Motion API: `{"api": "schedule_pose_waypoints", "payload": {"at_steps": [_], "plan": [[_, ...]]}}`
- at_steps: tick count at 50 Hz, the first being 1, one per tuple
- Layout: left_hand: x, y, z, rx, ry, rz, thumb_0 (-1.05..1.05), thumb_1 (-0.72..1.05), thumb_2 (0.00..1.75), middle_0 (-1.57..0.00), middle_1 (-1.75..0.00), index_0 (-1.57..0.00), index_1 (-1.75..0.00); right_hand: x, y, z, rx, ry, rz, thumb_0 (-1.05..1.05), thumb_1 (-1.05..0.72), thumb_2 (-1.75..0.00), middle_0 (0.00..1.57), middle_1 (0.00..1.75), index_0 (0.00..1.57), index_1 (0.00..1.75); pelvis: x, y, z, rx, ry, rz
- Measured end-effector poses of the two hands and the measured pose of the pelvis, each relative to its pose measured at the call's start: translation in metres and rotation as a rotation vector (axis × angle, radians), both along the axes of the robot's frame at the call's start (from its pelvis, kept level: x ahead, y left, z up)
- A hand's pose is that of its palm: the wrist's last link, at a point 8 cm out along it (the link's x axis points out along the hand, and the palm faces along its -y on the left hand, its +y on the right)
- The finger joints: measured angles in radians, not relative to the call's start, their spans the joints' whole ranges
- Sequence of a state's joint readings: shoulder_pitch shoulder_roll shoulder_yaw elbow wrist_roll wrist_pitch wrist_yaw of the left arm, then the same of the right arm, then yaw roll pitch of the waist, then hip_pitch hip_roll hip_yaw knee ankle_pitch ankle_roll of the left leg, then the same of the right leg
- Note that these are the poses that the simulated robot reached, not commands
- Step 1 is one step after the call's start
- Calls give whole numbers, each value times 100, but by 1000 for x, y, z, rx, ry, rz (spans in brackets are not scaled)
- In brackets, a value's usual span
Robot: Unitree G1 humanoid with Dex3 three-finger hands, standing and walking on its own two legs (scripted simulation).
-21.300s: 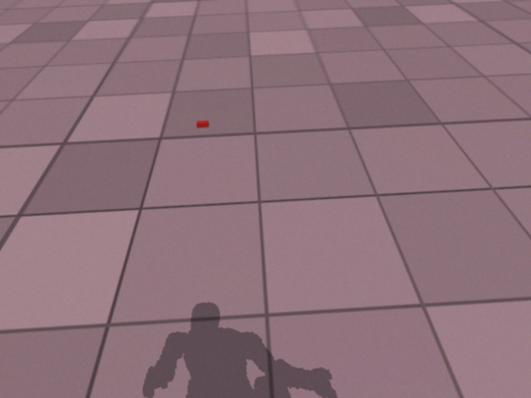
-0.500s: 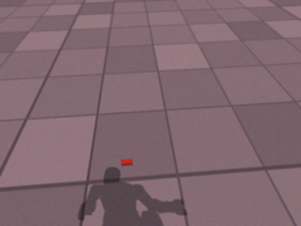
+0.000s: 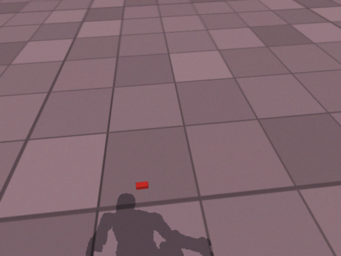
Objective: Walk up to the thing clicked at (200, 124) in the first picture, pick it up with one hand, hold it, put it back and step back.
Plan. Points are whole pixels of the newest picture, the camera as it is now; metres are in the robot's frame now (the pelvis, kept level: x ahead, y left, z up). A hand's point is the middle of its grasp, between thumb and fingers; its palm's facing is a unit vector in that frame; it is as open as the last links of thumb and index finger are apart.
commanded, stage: stand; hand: left
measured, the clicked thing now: (142, 185) +0.73 +0.22 -0.77
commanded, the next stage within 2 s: walk up in 0.30 s
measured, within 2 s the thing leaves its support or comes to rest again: neither
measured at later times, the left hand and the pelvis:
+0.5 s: hand out of the picture +0.06 +0.27 -0.16, palm faces +0.01 -0.93 -0.37, open 7.4 cm; pelvis +0.02 +0.00 -0.01, yaw +1 degrees
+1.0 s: hand (68, 238) +0.23 +0.31 -0.15, palm faces -0.07 -0.93 -0.36, open 7.4 cm; pelvis +0.16 +0.04 -0.01, yaw -1 degrees
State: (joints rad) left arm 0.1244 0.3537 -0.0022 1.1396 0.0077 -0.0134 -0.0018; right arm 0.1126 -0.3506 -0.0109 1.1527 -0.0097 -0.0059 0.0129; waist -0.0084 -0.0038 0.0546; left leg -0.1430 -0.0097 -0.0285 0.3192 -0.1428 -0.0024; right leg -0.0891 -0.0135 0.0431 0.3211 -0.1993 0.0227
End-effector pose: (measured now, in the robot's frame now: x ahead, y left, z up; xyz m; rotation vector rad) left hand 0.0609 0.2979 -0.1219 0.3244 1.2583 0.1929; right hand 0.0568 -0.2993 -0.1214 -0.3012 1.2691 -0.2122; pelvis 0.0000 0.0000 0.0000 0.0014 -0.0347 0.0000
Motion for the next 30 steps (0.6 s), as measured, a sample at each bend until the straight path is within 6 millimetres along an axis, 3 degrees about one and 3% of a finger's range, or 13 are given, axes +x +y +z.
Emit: {"api": "schedule_pose_waypoints", "payload": {"at_steps": [16, 22, 26, 30], "plan": [[5, -4, 0, -11, -32, -9, 1, 91, 90, -20, -30, -20, -30, 6, -1, 3, 0, -30, 10, 1, -90, -90, 20, 30, 20, 30, -1, -1, 0, -2, -4, 2], [2, 7, 3, 8, -65, 8, 1, 91, 90, -20, -30, -20, -30, 11, -13, 1, 0, -60, 20, 1, -90, -90, 20, 30, 20, 30, 10, -3, -8, 0, 2, -2], [-10, 19, 1, 30, -43, 42, 1, 91, 90, -20, -30, -20, -30, 25, -18, -3, -21, -41, 36, 1, -90, -90, 20, 30, 20, 30, 25, 1, -14, -24, -3, 14], [-19, 37, 1, 39, 13, 76, 1, 91, 90, -20, -30, -20, -30, 54, -9, 2, -38, -47, 75, 1, -91, -90, 20, 30, 20, 30, 45, 15, -13, -33, -5, 20]]}}
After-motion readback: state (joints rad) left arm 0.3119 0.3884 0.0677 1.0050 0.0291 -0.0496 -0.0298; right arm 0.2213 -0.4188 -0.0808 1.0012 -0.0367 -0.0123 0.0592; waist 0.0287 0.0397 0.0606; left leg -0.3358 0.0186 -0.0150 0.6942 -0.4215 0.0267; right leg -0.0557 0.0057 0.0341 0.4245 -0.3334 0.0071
